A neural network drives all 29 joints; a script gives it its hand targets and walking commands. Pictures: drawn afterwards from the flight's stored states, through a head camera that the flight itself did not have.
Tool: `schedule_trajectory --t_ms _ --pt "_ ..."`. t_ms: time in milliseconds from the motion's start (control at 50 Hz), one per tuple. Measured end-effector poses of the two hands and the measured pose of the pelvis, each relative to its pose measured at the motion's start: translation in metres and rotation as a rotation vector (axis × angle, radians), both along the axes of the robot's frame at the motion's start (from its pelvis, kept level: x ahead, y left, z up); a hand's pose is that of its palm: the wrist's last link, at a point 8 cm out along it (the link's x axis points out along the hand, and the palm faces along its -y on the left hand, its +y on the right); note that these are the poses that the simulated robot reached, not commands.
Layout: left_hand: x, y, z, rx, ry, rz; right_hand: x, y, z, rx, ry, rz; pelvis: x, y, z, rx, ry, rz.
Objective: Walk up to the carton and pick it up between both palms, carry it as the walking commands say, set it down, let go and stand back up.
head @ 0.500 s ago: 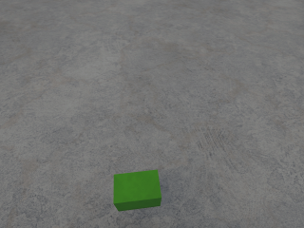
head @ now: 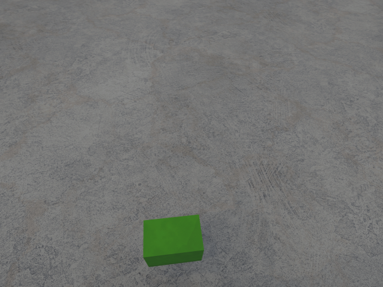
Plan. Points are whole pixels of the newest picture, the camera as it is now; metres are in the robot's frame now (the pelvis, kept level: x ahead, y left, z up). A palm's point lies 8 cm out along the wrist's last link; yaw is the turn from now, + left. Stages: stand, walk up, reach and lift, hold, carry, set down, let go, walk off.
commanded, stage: reach and lift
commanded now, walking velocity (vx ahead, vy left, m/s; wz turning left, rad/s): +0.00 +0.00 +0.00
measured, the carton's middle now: (173, 241) +0.40 +0.07 -0.68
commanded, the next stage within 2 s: none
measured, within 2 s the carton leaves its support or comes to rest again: neither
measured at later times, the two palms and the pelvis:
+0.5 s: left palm out of the picture +0.15 +0.26 -0.15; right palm (274, 284) +0.15 -0.20 -0.16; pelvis -0.03 -0.01 -0.05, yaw +5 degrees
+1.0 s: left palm (88, 244) +0.25 +0.27 -0.19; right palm (251, 239) +0.26 -0.17 -0.18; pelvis -0.09 +0.00 -0.10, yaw +4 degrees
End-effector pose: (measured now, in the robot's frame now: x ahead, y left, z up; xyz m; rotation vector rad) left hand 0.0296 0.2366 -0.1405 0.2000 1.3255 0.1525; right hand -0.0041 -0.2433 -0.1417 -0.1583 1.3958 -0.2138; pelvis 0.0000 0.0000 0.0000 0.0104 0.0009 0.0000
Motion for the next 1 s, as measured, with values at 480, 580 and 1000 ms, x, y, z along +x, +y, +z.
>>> schedule_trajectory --t_ms 480,580,1000 --pt "0.114 0.020 -0.011 -0.038 -0.187 -0.004 0.153 0.041 -0.014 0.075 -0.255 0.078 -0.032 -0.007 -0.047 -0.032 0.264 0.089" --pt "0.130 0.022 -0.020 -0.046 -0.233 -0.013 0.163 0.049 -0.023 0.087 -0.301 0.076 -0.048 -0.009 -0.063 -0.035 0.273 0.085" --pt "0.219 0.035 -0.045 -0.067 -0.417 0.004 0.264 0.074 -0.042 0.079 -0.483 0.100 -0.087 -0.001 -0.098 -0.056 0.379 0.079"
